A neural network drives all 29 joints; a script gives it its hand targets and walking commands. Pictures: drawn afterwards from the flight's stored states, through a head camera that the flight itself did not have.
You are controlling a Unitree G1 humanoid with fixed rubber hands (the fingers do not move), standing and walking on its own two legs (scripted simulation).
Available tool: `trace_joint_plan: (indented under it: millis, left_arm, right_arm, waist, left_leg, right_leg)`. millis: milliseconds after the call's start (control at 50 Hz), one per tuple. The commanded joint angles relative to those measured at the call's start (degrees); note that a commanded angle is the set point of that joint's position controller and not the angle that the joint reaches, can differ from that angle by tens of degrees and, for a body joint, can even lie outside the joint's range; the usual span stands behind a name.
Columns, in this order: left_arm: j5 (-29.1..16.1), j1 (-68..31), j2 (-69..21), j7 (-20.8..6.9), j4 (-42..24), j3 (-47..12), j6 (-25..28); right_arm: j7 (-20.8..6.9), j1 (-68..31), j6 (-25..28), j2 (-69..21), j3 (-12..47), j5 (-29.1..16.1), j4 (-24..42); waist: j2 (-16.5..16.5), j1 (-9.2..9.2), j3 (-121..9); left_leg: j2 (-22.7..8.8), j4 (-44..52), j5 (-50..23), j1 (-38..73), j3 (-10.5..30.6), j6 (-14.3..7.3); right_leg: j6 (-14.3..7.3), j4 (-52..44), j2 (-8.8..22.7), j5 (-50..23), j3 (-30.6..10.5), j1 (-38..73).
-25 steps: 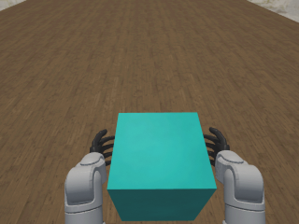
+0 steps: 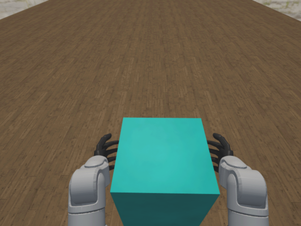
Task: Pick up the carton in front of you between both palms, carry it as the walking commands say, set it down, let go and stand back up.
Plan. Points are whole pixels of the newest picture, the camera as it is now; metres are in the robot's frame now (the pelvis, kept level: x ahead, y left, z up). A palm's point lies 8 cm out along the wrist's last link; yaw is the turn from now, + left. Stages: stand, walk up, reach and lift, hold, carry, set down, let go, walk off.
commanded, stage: carry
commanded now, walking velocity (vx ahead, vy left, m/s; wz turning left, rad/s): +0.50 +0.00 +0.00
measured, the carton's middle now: (161, 174) +0.27 +0.00 +0.02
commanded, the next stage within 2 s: none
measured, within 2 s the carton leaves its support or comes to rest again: neither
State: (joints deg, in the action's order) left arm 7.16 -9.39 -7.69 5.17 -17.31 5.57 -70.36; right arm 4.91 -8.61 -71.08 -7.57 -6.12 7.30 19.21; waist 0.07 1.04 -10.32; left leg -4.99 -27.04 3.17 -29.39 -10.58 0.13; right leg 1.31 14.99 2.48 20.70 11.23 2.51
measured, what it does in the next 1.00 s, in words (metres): walks ahead: left foot, then right foot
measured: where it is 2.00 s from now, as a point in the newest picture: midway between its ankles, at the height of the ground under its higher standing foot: outside the picture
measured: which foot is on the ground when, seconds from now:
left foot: up 0.00-0.00, down 0.02-0.48, up 0.50-0.62, down 0.64-1.00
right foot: down 0.00-0.06, up 0.08-0.44, down 0.46-1.00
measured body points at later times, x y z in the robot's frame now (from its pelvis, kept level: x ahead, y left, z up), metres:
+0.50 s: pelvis +0.30 -0.01 -0.01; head +0.29 -0.02 +0.44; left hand +0.59 +0.14 +0.09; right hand +0.58 -0.16 +0.08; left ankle +0.16 +0.11 -0.72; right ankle +0.41 -0.09 -0.74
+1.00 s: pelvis +0.42 +0.00 +0.00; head +0.40 +0.00 +0.45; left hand +0.69 +0.16 +0.07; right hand +0.70 -0.15 +0.08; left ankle +0.31 +0.11 -0.73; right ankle +0.41 -0.10 -0.73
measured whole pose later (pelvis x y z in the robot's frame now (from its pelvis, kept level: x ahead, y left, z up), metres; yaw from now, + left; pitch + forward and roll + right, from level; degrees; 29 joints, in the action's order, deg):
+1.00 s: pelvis +0.42 +0.00 +0.00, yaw +1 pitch +4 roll +0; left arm 7.9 -9.4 -7.7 4.9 -14.5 6.5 -68.5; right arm 4.4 -9.6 -68.8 -7.7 -6.3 7.7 14.7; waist 0.2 0.0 -8.8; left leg -3.6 -30.1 22.2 -9.2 -7.6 1.8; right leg -1.1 32.8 3.3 15.7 11.1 -19.5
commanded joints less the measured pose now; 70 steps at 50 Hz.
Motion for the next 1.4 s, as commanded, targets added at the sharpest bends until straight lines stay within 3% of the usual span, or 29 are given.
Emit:
trace_joint_plan:
  millis: [0, 20, 40, 60, 80, 100, 120, 140, 180, 240, 300, 360, 380, 420, 440, 460, 480, 500, 540, 560, 600, 640, 680, 760, 860, 1080, 1220, 1380]
  left_arm:
    - [-23.7, -25.8, -49.1, -15.4, -1.6, -39.0, -0.7]
    - [-23.7, -26.0, -48.4, -15.3, -1.5, -39.0, -0.8]
    - [-24.5, -28.1, -49.4, -15.3, -3.4, -40.0, -1.3]
    - [-24.9, -29.5, -50.2, -15.5, -3.5, -40.5, -1.1]
    - [-25.3, -30.1, -52.3, -15.6, -3.1, -40.9, -0.5]
    - [-25.5, -30.2, -53.5, -15.7, -3.4, -40.9, 0.3]
    - [-25.5, -30.1, -54.8, -15.7, -3.6, -41.2, 1.0]
    - [-25.3, -29.7, -55.4, -15.5, -4.0, -41.4, 1.7]
    - [-24.9, -28.4, -56.8, -14.9, -4.3, -42.0, 2.5]
    - [-23.4, -25.0, -55.9, -14.0, -5.3, -41.9, 3.2]
    - [-23.2, -23.9, -53.8, -13.4, -7.2, -41.9, 2.8]
    - [-23.7, -23.5, -51.2, -13.6, -8.0, -41.7, 1.4]
    - [-23.8, -23.2, -50.3, -13.8, -7.8, -41.4, 0.9]
    - [-23.7, -22.9, -48.8, -14.2, -7.0, -40.6, 0.0]
    - [-23.7, -23.5, -47.9, -14.5, -6.4, -39.9, -0.6]
    - [-23.2, -24.1, -47.2, -14.6, -5.1, -39.2, -0.9]
    - [-22.9, -22.0, -47.4, -14.8, -2.3, -38.1, -0.7]
    - [-23.1, -21.4, -49.1, -15.0, -1.8, -37.8, -0.3]
    - [-23.7, -23.9, -53.0, -15.5, -2.1, -38.2, 0.5]
    - [-24.2, -25.4, -54.4, -15.6, -2.6, -38.5, 0.8]
    - [-24.8, -26.5, -55.4, -15.7, -3.9, -39.1, 1.3]
    - [-25.0, -27.3, -55.1, -15.8, -5.7, -39.7, 1.7]
    - [-25.3, -28.4, -54.4, -15.7, -5.9, -40.1, 1.4]
    - [-23.4, -23.8, -51.5, -15.3, -1.5, -39.4, 0.3]
    - [-23.8, -26.5, -52.9, -15.5, -1.0, -39.9, 0.7]
    - [-21.3, -25.0, -53.4, -15.9, 2.9, -40.8, 6.2]
    - [-18.1, -23.2, -51.1, -15.9, 6.1, -38.5, 12.1]
    - [-12.6, -24.2, -47.2, -15.7, 12.0, -33.0, 20.4]
  right_arm:
    - [-14.1, -25.5, -0.2, -49.8, 39.1, -23.1, -1.1]
    - [-14.3, -24.4, -0.2, -49.7, 38.6, -22.9, -2.0]
    - [-14.5, -24.2, 0.5, -49.6, 37.7, -21.9, -4.0]
    - [-14.5, -23.5, 1.0, -51.5, 38.0, -22.3, -4.5]
    - [-14.6, -25.2, 1.4, -53.1, 38.6, -23.3, -2.2]
    - [-14.8, -26.2, 1.9, -55.2, 39.3, -24.0, -1.2]
    - [-14.9, -27.4, 2.5, -56.5, 40.1, -24.6, 0.1]
    - [-15.1, -28.4, 3.0, -57.2, 40.8, -25.1, 1.2]
    - [-15.4, -28.3, 3.6, -57.5, 41.4, -25.8, 2.3]
    - [-15.8, -25.9, 3.8, -55.8, 41.9, -26.3, 3.8]
    - [-15.8, -24.4, 3.4, -53.1, 41.4, -26.1, 5.4]
    - [-15.2, -22.3, 2.3, -50.5, 40.1, -24.5, 5.2]
    - [-15.0, -22.1, 1.9, -49.7, 39.8, -24.0, 5.0]
    - [-14.7, -22.4, 1.0, -48.1, 39.4, -23.2, 4.1]
    - [-14.7, -22.7, 0.6, -47.1, 39.0, -23.0, 3.4]
    - [-14.5, -24.6, -0.1, -46.5, 39.5, -23.3, 3.4]
    - [-14.4, -24.6, -0.7, -47.1, 40.2, -23.9, 3.4]
    - [-14.5, -24.9, -0.6, -47.9, 40.5, -23.8, 3.5]
    - [-14.7, -28.2, 0.2, -51.0, 41.3, -24.0, 3.5]
    - [-14.7, -29.8, 0.7, -52.6, 41.6, -24.3, 3.7]
    - [-14.6, -29.6, 1.5, -54.8, 42.1, -24.5, 3.9]
    - [-14.5, -29.1, 2.0, -55.3, 42.3, -24.3, 4.5]
    - [-14.4, -29.9, 1.5, -54.1, 41.6, -24.0, 4.6]
    - [-14.7, -23.7, 0.8, -51.7, 39.8, -22.8, -1.0]
    - [-15.2, -26.1, 1.3, -53.0, 39.7, -23.2, -1.9]
    - [-15.6, -24.9, 7.0, -53.5, 41.0, -21.0, -4.8]
    - [-15.6, -23.3, 12.8, -51.3, 39.0, -18.0, -8.0]
    - [-15.1, -24.2, 21.0, -47.7, 33.2, -12.0, -14.3]
  waist:
    - [-5.8, -0.97, -5.5]
    - [-1.7, -2.37, -9.5]
    - [14.5, -3.16, -15.1]
    - [19.4, -2.75, -13.7]
    - [13.7, -2.48, -13.2]
    - [8.2, -2.44, -13.8]
    - [3.5, -2.12, -13.1]
    - [3.1, -1.79, -12.5]
    - [6.4, -1.69, -11.6]
    - [7.6, -1.67, -9.3]
    - [9.2, -1.78, -7.5]
    - [10.1, -2.15, -6.8]
    - [9.7, -1.96, -6.6]
    - [5.9, -0.95, -6.7]
    - [3.6, -0.79, -8.4]
    - [-6.7, -0.28, -13.0]
    - [-12.8, 0.13, -18.4]
    - [-11.1, -0.15, -17.6]
    - [-8.8, -0.75, -15.4]
    - [-9.9, -0.69, -14.8]
    - [-8.0, -0.85, -16.5]
    - [-4.6, -1.08, -16.9]
    - [-0.6, -0.72, -14.4]
    - [0.9, -1.03, -13.6]
    - [1.7, -1.09, -12.3]
    - [0.6, -1.16, -12.3]
    - [1.2, -1.19, -11.6]
    - [0.0, -1.14, -8.3]
  left_leg:
    - [4.3, 3.4, 4.8, 16.4, -5.5, -1.3]
    - [-1.0, 3.4, 8.4, 30.0, 2.3, -2.3]
    - [-16.1, 9.3, 15.8, 43.0, 29.5, -10.4]
    - [-19.5, 14.3, 7.0, 46.6, 39.7, -13.3]
    - [-18.9, 12.0, 0.3, 45.2, 33.9, -12.9]
    - [-17.6, 10.6, -2.9, 41.8, 29.5, -11.6]
    - [-16.8, 11.4, -1.9, 37.8, 25.0, -9.5]
    - [-15.4, 13.4, 1.1, 33.5, 21.0, -7.7]
    - [-13.5, 16.3, 5.2, 30.1, 15.3, -6.9]
    - [-11.6, 15.7, -8.7, 30.5, 8.2, -7.4]
    - [-9.1, 12.5, -22.2, 31.0, 2.2, -5.5]
    - [-8.1, 8.9, -27.0, 31.2, -0.9, -3.8]
    - [-7.6, 6.5, -25.2, 30.8, -1.6, -2.9]
    - [-5.0, -2.3, -21.3, 25.8, -3.7, 0.1]
    - [-4.1, -6.7, -12.9, 20.4, -2.8, 2.0]
    - [-1.5, -16.8, 8.8, 13.0, -0.6, 3.6]
    - [1.4, -21.5, 27.1, 5.8, 3.6, 4.0]
    - [1.0, -21.6, 31.3, 5.2, 6.5, 3.4]
    - [0.0, -9.1, 32.7, 8.8, 8.1, 1.6]
    - [0.6, -3.8, 29.1, 11.6, 6.8, 1.3]
    - [1.1, 3.0, 15.7, 18.0, 4.6, 1.4]
    - [-2.1, 6.0, 7.5, 20.8, 6.0, 1.7]
    - [-5.1, 2.1, -4.2, 21.3, 7.8, 1.4]
    - [-4.5, -1.8, -17.3, 21.0, 6.9, 1.5]
    - [-4.3, -2.6, -23.5, 21.7, 6.4, 1.7]
    - [-4.0, -2.6, -21.3, 23.3, 5.5, 1.6]
    - [-4.9, -2.3, -18.8, 23.5, 5.5, 0.6]
    - [-4.2, 0.2, -3.5, 19.6, 5.7, 0.0]
  right_leg:
    - [-3.9, 12.3, 9.1, -32.1, 0.6, -4.0]
    - [-1.9, 24.3, 7.4, -26.0, 1.6, -13.8]
    - [1.6, 43.5, 0.8, -13.6, 0.6, -30.2]
    - [0.9, 52.2, -2.8, 6.7, -4.4, -42.9]
    - [-0.7, 57.9, 0.6, 7.0, -8.9, -45.7]
    - [-1.7, 58.5, 2.9, 4.8, -10.5, -45.1]
    - [-2.1, 55.0, 5.0, 1.0, -11.5, -43.7]
    - [-2.0, 50.6, 6.0, -2.1, -11.6, -41.2]
    - [-1.5, 44.4, 5.2, -5.7, -9.1, -38.5]
    - [0.0, 33.3, 3.7, -8.4, -5.3, -37.9]
    - [-0.1, 22.2, 1.1, -13.8, -1.5, -34.5]
    - [-0.2, 15.5, -0.5, -22.0, 0.3, -28.7]
    - [-0.2, 12.6, -0.9, -24.5, 1.0, -25.6]
    - [-0.2, 3.0, -1.9, -33.0, 3.0, -13.0]
    - [-0.3, 4.6, 3.9, -43.4, -2.1, -4.2]
    - [-5.1, 11.7, 14.9, -69.9, -12.9, 6.8]
    - [-11.8, 11.2, 20.3, -71.7, -20.8, 14.9]
    - [-12.6, 7.6, 20.2, -64.1, -21.1, 10.9]
    - [-9.4, 4.5, 16.7, -47.9, -16.4, 3.8]
    - [-7.9, 4.0, 15.1, -42.6, -14.4, 1.2]
    - [-6.5, 4.6, 12.9, -32.8, -10.1, -2.2]
    - [-4.7, 6.0, 10.7, -26.9, -6.5, -4.1]
    - [-3.8, 10.8, 8.4, -33.7, -5.7, -6.3]
    - [-3.7, 17.1, 8.0, -47.0, -5.4, -7.7]
    - [-2.9, 18.7, 6.8, -44.9, -5.0, -10.9]
    - [-2.8, 18.3, 6.6, -43.7, -5.6, -10.5]
    - [-3.1, 18.6, 6.8, -35.5, -6.1, -12.2]
    - [-3.0, 14.9, 7.3, -29.5, -7.0, -12.6]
